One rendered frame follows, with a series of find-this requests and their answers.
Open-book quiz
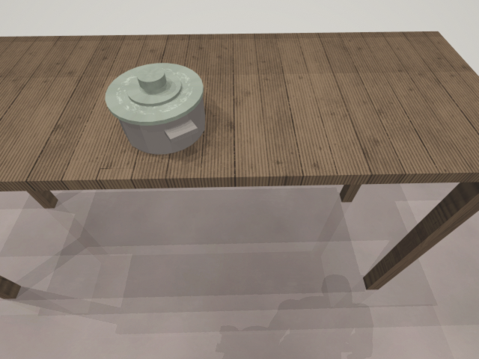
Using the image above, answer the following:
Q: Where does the table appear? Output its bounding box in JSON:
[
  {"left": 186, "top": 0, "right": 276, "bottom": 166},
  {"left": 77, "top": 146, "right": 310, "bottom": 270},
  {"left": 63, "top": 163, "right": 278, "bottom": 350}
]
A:
[{"left": 0, "top": 31, "right": 479, "bottom": 299}]

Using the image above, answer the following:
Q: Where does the knob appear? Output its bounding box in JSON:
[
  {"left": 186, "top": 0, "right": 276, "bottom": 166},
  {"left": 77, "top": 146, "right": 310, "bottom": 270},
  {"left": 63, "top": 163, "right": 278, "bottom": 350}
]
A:
[{"left": 137, "top": 67, "right": 166, "bottom": 90}]

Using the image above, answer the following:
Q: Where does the lid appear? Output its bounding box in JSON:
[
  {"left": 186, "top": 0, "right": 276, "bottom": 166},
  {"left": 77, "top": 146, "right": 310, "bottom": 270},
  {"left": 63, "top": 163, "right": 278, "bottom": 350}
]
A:
[{"left": 105, "top": 63, "right": 204, "bottom": 126}]

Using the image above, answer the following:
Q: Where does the pot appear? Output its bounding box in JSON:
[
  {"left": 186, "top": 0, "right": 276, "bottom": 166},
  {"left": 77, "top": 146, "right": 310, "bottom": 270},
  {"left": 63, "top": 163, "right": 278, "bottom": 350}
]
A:
[{"left": 119, "top": 97, "right": 205, "bottom": 154}]

